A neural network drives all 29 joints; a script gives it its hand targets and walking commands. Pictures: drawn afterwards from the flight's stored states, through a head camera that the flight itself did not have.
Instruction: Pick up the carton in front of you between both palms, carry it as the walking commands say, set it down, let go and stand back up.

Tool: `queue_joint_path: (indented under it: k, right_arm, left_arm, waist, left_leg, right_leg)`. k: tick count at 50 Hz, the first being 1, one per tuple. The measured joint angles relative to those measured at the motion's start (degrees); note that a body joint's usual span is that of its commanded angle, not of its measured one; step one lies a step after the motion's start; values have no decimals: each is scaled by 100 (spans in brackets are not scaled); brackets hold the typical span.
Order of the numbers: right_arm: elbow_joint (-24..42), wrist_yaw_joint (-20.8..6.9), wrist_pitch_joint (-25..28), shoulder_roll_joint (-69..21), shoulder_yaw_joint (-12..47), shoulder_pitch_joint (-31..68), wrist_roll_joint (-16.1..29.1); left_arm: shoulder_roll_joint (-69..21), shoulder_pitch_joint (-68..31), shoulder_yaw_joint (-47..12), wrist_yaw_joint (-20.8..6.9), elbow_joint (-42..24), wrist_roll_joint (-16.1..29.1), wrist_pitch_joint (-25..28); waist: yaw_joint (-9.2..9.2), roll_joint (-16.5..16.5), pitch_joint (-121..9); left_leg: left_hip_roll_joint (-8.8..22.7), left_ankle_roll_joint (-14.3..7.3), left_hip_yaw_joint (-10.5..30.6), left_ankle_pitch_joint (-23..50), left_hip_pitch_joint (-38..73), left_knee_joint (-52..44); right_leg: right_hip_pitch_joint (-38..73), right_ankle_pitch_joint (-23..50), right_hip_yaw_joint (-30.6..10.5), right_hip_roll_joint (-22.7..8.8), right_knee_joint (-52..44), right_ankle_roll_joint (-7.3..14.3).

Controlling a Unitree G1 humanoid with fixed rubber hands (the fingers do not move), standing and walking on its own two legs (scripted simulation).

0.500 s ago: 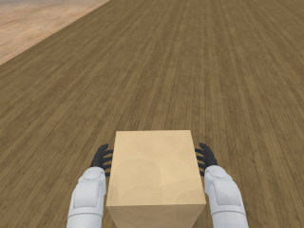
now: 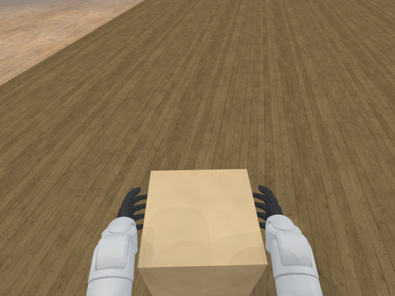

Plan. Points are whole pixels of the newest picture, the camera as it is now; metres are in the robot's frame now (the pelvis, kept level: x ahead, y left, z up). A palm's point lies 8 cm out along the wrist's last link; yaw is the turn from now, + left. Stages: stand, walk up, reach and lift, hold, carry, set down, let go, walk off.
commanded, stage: carry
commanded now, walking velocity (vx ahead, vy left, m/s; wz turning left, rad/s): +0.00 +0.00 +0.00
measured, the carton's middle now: (200, 238) +0.29 +0.00 -0.04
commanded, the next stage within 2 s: hold in 0.14 s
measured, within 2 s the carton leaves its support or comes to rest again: neither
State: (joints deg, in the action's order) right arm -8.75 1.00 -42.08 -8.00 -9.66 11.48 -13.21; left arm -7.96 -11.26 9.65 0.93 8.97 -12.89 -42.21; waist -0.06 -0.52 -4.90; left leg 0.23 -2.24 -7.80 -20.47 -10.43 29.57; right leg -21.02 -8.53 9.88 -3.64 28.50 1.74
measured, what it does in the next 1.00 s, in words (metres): shifts its weight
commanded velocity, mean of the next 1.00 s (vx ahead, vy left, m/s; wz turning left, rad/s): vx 0.00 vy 0.00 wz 0.00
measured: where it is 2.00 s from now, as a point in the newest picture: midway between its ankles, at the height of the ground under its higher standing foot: outside the picture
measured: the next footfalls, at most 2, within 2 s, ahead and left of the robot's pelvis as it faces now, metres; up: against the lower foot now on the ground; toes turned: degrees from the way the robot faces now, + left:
none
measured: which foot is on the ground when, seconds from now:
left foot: down 0.00-1.00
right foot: down 0.00-1.00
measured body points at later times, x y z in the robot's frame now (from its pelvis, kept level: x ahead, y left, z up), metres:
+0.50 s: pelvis -0.02 -0.01 +0.01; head -0.04 -0.03 +0.46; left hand +0.24 +0.19 +0.04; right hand +0.30 -0.10 +0.04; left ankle -0.05 +0.08 -0.73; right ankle +0.07 -0.12 -0.73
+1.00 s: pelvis -0.05 -0.06 -0.04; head +0.09 -0.04 +0.38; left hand +0.30 +0.20 -0.08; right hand +0.35 -0.10 -0.09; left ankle -0.05 +0.08 -0.73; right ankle +0.07 -0.12 -0.73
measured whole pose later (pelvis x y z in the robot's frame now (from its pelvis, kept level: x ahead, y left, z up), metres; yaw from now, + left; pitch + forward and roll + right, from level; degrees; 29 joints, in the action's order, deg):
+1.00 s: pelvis -0.05 -0.06 -0.04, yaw +11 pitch +10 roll +1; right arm -32.5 2.9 -16.7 -13.8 -29.8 37.0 -23.2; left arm -4.6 -38.5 31.0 -6.3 37.8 -24.3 -15.2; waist 1.4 -1.0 8.9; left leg -1.7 0.7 3.7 -21.5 -38.3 49.2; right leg -43.9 -11.4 1.5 1.9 44.7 2.7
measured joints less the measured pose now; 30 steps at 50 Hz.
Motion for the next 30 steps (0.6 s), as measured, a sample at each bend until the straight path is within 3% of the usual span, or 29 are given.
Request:
queue_joint_path:
  k: [10, 14, 18, 23, 27, 30]
  right_arm:
    - [12, 2, 17, -4, -13, 9, -5]
    - [233, 24, 114, 34, -17, -228, 15]
    - [157, 79, 186, 33, 7, -220, 26]
    - [-78, 76, 133, -9, 89, 47, -64]
    - [-252, 2, 148, -39, -14, 204, -202]
    - [-570, -51, 218, -96, -345, 465, -317]
  left_arm:
    - [-4, -17, 10, -5, 24, 2, 40]
    - [-11, -42, -132, -19, 147, -1, 217]
    - [-15, -76, -64, -70, 283, -55, 332]
    - [7, 43, 132, -66, 238, 35, 396]
    - [-14, -91, 252, -64, 384, 42, 400]
    - [-94, -479, 506, -139, 845, -144, 478]
  waist:
    - [-11, -26, 121]
    - [-195, -131, 584]
    - [-37, -109, 797]
    - [146, -207, 876]
    - [64, -221, 891]
    - [-40, -201, 950]
  left_leg:
    - [8, -10, 5, 17, 76, -10]
    - [-73, -22, 379, 240, 571, -343]
    - [-221, -27, 624, 421, 815, -556]
    - [-240, 9, 771, 476, 908, -546]
    - [-228, 49, 898, 460, 918, -432]
    - [-208, 74, 955, 414, 850, -262]
  right_leg:
    - [105, 45, 3, 16, -66, 4]
    - [793, 281, -598, 265, -509, -81]
    - [1081, 226, -1016, 304, -612, -242]
    - [1225, 186, -912, 279, -602, -210]
    - [1305, 164, -787, 278, -556, -159]
    - [1260, 124, -810, 335, -407, -151]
